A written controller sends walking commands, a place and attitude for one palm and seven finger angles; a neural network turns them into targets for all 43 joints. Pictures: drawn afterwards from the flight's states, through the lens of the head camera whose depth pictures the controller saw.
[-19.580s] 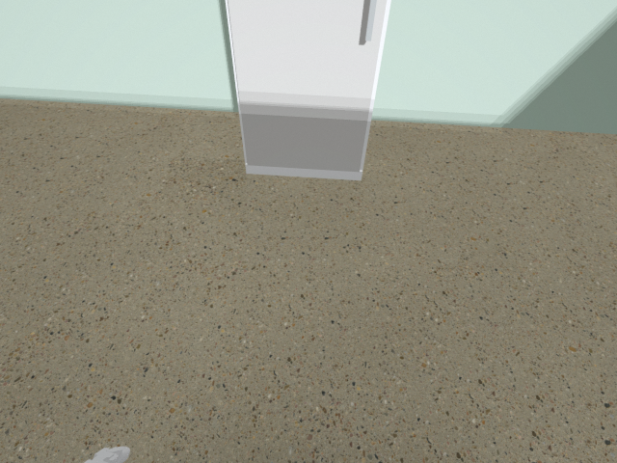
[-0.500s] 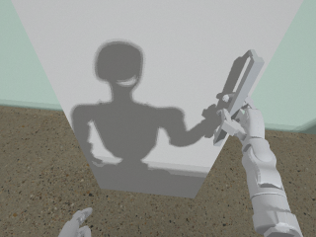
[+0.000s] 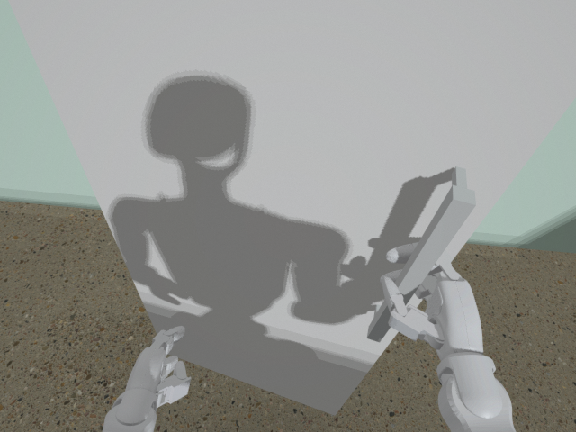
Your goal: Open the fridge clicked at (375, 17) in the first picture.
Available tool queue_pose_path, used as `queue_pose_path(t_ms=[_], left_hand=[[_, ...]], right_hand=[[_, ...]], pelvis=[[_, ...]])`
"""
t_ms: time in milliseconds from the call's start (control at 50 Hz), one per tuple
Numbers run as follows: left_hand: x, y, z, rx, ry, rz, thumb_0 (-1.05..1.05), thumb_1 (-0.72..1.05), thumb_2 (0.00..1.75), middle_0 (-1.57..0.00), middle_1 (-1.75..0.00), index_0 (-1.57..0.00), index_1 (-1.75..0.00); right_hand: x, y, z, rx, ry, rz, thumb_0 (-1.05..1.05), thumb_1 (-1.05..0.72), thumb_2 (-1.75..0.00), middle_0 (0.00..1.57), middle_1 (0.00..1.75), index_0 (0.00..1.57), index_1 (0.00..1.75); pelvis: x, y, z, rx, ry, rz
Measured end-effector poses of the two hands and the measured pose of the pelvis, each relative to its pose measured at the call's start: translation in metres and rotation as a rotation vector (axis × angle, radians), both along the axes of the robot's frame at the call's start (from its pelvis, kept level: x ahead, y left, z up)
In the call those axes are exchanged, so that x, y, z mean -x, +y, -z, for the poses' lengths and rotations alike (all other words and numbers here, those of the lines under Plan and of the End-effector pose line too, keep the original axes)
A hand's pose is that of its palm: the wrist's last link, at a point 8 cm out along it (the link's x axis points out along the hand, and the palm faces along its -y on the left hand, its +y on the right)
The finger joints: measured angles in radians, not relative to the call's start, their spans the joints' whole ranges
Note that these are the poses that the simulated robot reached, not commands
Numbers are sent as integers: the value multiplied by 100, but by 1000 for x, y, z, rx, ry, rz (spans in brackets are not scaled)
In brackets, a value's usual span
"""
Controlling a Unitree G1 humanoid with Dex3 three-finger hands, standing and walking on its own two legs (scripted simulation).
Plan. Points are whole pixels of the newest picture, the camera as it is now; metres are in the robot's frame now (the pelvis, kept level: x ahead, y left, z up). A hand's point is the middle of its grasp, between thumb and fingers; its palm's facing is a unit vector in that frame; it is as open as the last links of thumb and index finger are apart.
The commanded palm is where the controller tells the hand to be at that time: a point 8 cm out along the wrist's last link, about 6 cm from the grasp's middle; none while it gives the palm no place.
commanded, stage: walk backward, drawing the door open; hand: right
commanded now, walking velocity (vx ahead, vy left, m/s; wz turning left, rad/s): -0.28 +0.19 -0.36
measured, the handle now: (408, 270) +0.31 -0.12 +0.11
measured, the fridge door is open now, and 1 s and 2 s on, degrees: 15 40 65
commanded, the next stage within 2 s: stop walking and hold the door back in 2.00 s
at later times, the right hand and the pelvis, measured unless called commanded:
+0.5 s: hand (360, 410) +0.14 -0.05 +0.11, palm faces +0.04 +0.98 -0.19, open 6.7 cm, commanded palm +0.11 -0.10 +0.11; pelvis -0.12 +0.06 +0.00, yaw -3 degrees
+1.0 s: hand out of the picture +0.06 +0.02 +0.10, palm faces +0.22 +0.95 -0.20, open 7.2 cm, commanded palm +0.02 -0.02 +0.11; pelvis -0.17 +0.19 -0.03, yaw -29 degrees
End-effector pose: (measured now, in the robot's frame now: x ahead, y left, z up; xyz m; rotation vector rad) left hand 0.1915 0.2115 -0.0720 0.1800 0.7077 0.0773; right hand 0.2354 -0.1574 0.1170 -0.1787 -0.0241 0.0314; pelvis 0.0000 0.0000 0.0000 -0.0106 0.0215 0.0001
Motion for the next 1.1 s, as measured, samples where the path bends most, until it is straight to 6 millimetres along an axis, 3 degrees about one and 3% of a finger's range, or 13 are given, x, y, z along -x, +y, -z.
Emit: queue_pose_path(t_ms=[80, 200, 460, 640, 720, 820, 920, 980, 1100], left_hand=[[7, -6, 0, 31, 5, 31, 1, 90, 90, -20, -29, -20, -30], [41, -1, 3, 33, 26, 26, 1, 90, 90, -20, -30, -20, -30], [143, 50, 27, 13, 110, -52, 1, 90, 90, -20, -30, -20, -30], [185, 84, 48, -57, 97, -60, 1, 90, 90, -20, -29, -20, -30], [198, 87, 48, -43, 124, 30, 1, 91, 90, -20, -29, -20, -30], [186, 98, 49, -20, 159, 166, 1, 90, 90, -20, -30, -20, -30], [153, 112, 34, -79, 110, 291, 1, 90, 90, -20, -30, -20, -30], [125, 117, 34, -102, -4, 376, 1, 90, 90, -20, -30, -20, -30], [88, 124, 37, -55, 15, 548, 1, 90, 90, -20, -29, -20, -30]], right_hand=[[17, 7, -1, 3, 9, 28, -1, -64, -76, 37, 133, 34, 138], [44, 18, 0, 4, 2, 31, -1, -65, -73, 35, 134, 32, 138], [107, 51, 2, 11, -21, 59, -3, -68, -72, 29, 131, 23, 131], [141, 70, 8, 19, -89, 47, -3, -71, -76, 25, 128, 17, 118], [153, 79, 7, 33, -86, 68, -3, -71, -78, 25, 126, 15, 117], [173, 98, 6, 41, -85, 139, -3, -70, -81, 27, 124, 16, 118], [193, 116, 7, 30, -92, 186, -3, -66, -84, 29, 125, 19, 117], [203, 127, 12, 35, -141, 212, -4, -67, -85, 29, 127, 18, 113], [221, 152, 12, 52, -138, 336, -4, -67, -87, 30, 125, 15, 112]], pelvis=[[17, 6, -2, 8, -5, 5], [42, 15, -2, 1, -10, 23], [109, 51, 1, 4, -32, 45], [138, 73, 24, -2, -81, 121], [152, 99, 18, 14, -80, 190], [160, 139, 15, 10, -57, 295], [164, 167, 11, 17, -65, 437], [166, 180, 28, -12, -41, 483], [159, 244, 22, -10, -70, 617]])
